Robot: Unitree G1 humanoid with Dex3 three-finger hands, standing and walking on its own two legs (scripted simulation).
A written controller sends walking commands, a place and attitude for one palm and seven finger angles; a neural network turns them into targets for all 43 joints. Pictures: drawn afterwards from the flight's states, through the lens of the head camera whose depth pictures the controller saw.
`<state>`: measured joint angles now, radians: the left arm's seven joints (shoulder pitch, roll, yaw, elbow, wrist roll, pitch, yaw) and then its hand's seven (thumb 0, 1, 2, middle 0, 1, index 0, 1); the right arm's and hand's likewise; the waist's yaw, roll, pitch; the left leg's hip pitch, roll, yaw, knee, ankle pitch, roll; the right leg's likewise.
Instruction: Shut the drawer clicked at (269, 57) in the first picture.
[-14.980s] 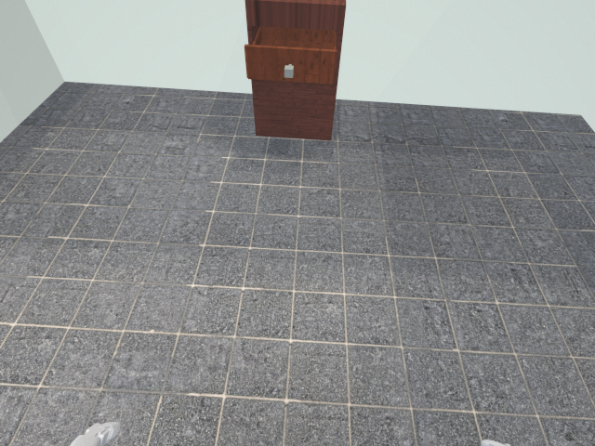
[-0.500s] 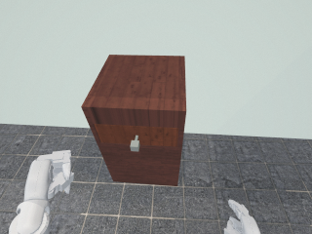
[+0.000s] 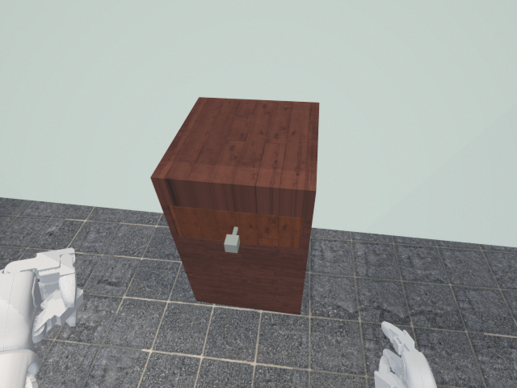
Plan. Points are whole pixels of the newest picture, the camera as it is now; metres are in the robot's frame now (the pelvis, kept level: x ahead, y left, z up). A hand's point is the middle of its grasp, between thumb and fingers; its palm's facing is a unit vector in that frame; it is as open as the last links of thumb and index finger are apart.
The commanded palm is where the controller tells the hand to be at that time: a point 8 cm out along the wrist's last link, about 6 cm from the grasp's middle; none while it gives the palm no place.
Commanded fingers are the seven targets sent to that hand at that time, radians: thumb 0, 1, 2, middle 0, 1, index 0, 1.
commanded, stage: step back with the hand held close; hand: left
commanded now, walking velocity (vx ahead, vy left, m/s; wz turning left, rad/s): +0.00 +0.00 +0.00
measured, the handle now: (233, 238) +0.56 +0.16 -0.25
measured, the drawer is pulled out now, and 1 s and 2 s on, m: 0.00 0.00 0.00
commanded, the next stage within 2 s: none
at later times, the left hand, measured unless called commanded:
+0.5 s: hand (34, 304) +0.15 +0.27 +0.16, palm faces +0.30 -0.80 -0.52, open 3.2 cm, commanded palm +0.09 +0.31 +0.18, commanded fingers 0.00 0.90 0.90 -1.40 -1.60 -1.40 -1.60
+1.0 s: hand (8, 347) +0.11 +0.27 +0.16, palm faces +0.35 -0.80 -0.49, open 3.2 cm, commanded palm +0.04 +0.31 +0.18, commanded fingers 0.00 0.90 0.90 -1.40 -1.60 -1.40 -1.60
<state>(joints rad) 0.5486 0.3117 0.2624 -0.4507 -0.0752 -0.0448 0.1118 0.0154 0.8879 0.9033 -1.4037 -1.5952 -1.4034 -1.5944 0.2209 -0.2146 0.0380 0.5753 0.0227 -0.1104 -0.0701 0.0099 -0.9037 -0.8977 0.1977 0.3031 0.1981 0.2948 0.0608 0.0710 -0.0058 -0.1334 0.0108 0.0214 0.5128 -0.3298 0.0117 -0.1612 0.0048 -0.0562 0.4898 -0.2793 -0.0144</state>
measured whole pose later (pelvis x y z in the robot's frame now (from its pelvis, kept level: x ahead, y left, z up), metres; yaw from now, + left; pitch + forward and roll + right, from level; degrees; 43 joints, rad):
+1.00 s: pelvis -0.09 +0.03 -0.01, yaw +0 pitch +0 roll -2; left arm 0.60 0.41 0.41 -0.59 -0.01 -0.29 0.16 0.01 0.88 0.90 -1.41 -1.59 -1.41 -1.59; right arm 0.22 -0.22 -0.01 0.56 0.00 -0.08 -0.05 0.01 -0.90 -0.90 0.20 0.30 0.20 0.30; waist -0.02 -0.01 0.06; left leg -0.41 -0.01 0.04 0.63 -0.23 0.06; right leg -0.40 -0.02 -0.04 0.53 -0.14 0.02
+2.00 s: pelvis -0.18 +0.00 +0.00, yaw -2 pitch +5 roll -2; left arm 0.61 0.43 0.42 -0.67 -0.05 -0.31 0.13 0.02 0.89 0.90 -1.41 -1.60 -1.41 -1.59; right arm 0.15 -0.13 0.01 0.62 -0.04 -0.16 -0.02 0.01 -0.90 -0.90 0.20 0.30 0.20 0.30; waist 0.02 -0.04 0.04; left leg -0.46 0.08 0.04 0.49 -0.11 0.00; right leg -0.26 0.03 0.00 0.59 -0.39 0.01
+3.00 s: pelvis -0.30 +0.00 -0.01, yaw +0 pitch +1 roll -2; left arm 0.49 0.37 0.24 -0.32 0.02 -0.16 0.08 0.01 0.89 0.90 -1.40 -1.59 -1.40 -1.59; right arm 0.25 -0.20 0.01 0.70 -0.01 -0.09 0.00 0.01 -0.90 -0.90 0.20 0.30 0.20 0.30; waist -0.02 0.04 -0.02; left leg -0.37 0.01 0.04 0.67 -0.28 0.02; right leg -0.27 0.01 -0.09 0.56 -0.30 -0.02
